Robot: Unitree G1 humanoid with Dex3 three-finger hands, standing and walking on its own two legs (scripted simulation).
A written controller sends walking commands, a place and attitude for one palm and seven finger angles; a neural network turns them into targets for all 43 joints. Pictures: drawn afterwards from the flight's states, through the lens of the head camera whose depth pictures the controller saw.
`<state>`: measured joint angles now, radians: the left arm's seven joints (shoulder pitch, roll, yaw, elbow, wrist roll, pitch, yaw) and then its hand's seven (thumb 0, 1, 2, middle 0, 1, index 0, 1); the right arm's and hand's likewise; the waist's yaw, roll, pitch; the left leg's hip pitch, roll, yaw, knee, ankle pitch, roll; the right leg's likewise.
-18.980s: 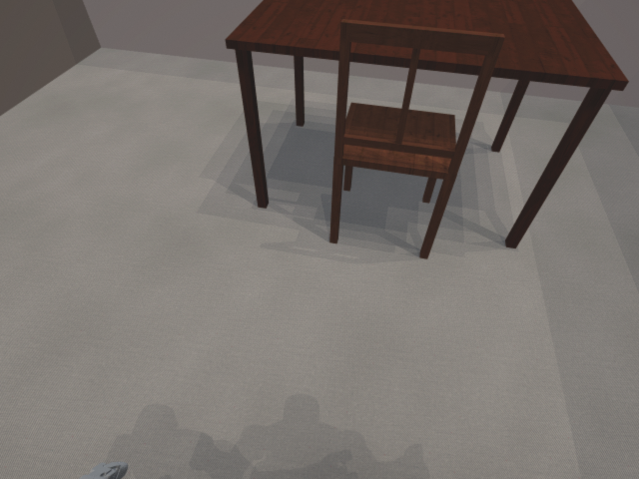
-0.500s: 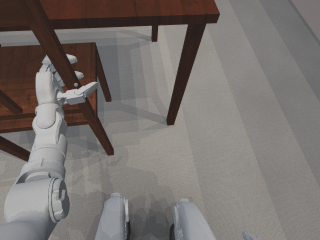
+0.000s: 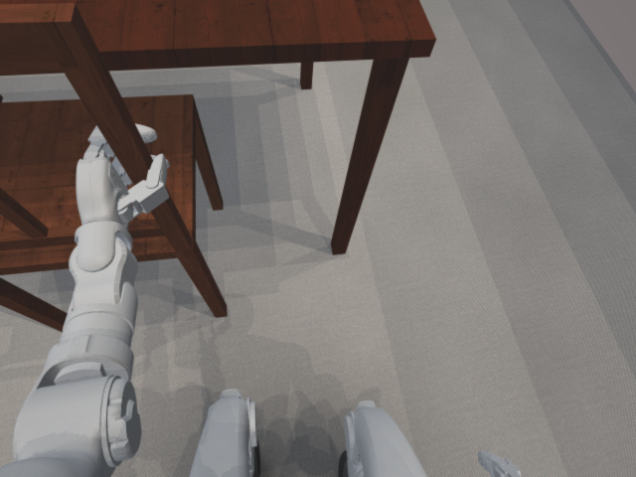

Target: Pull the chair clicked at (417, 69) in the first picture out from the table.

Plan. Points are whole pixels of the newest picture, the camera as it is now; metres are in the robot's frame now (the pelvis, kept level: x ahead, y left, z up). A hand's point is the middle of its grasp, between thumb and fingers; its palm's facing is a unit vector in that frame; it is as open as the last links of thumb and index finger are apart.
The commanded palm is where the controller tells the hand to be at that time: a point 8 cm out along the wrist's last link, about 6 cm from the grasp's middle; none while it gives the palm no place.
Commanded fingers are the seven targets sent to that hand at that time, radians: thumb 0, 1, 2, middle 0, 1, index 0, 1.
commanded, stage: hook a spindle and tug to test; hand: left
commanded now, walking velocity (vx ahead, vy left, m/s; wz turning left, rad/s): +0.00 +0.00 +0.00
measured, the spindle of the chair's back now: out of the picture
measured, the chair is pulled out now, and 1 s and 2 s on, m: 0.00 0.08 0.14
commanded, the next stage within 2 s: step backward, pulling the chair out in 0.32 s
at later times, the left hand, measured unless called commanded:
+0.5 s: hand (156, 204) +0.43 +0.19 +0.04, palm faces +0.16 -0.98 -0.11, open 6.0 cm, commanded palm +0.39 +0.23 +0.04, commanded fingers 0.00 0.90 0.90 -0.50 -1.45 -0.50 -1.45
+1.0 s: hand (152, 245) +0.37 +0.18 +0.05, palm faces +0.12 -0.99 -0.12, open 5.6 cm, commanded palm +0.34 +0.23 +0.06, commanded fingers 0.00 0.90 0.90 -0.50 -1.45 -0.50 -1.45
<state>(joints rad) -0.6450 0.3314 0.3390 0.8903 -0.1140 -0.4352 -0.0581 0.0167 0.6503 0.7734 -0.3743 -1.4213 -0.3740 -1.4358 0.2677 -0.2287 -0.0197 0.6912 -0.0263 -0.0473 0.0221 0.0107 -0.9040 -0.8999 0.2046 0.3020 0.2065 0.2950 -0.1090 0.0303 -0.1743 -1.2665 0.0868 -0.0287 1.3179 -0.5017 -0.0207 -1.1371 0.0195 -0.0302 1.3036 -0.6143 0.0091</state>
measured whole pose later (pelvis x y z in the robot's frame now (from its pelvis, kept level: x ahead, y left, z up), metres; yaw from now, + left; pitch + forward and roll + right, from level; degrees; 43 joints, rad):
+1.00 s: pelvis -0.03 +0.02 +0.10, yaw +0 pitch +10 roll -3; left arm -0.54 0.28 0.15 1.04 -0.09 -0.23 0.09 0.07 0.64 0.74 -0.26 -1.00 -0.50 -1.45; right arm 0.26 -0.23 -0.01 0.67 0.04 0.08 -0.10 0.01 -0.90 -0.90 0.20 0.30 0.21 0.29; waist -0.11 0.02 0.02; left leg -0.70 0.08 0.01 0.74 -0.22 0.00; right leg -0.57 0.02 -0.01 0.68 -0.28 0.03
